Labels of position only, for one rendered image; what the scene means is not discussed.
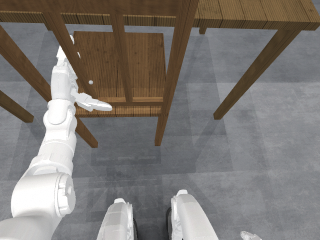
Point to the table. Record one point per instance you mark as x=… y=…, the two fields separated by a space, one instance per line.
x=289 y=17

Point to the robot left upper arm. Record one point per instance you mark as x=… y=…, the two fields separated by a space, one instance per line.
x=39 y=204

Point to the robot right thigh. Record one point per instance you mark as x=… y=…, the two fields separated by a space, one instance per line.
x=194 y=223

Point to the robot left forearm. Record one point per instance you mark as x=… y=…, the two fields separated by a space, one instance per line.
x=58 y=146

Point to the chair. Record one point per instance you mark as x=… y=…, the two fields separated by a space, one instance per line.
x=128 y=69

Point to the robot left hand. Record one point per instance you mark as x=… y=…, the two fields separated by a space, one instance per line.
x=63 y=79

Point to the robot thigh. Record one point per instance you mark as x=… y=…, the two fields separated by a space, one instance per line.
x=118 y=218
x=194 y=223

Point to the robot left thigh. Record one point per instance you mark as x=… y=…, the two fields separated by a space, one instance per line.
x=118 y=218

